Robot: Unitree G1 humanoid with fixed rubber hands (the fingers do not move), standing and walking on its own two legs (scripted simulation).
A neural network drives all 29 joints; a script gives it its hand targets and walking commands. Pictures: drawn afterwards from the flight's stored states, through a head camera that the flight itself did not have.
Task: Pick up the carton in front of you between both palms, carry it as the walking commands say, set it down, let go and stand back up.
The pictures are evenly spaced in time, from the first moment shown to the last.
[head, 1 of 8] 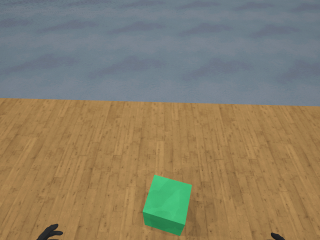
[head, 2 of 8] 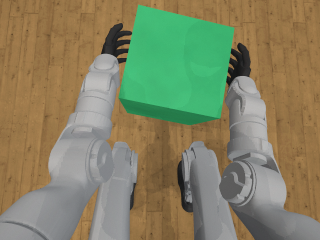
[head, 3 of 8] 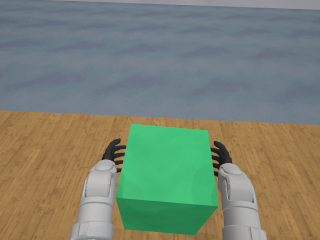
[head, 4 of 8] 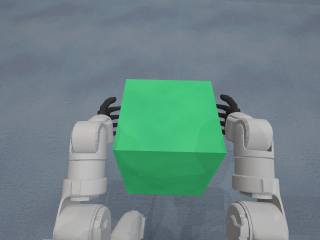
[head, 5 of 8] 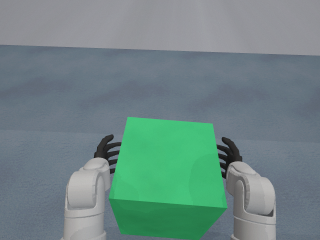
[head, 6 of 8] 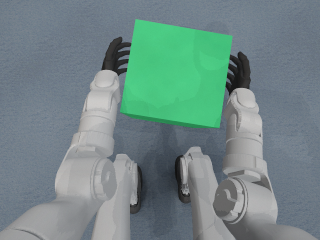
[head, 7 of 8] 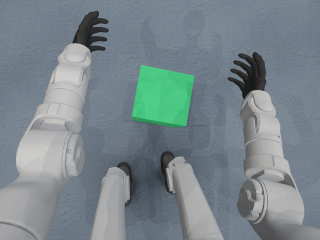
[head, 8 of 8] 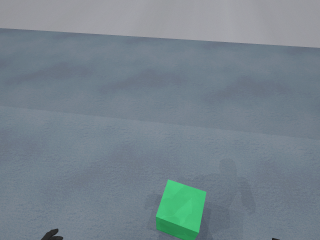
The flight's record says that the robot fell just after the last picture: no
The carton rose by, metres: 0.68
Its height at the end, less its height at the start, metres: -0.05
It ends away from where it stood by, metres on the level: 3.48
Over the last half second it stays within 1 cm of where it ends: yes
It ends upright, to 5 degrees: yes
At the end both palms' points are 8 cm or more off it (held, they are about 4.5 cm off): yes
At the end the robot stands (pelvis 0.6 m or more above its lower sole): yes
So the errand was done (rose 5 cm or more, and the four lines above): yes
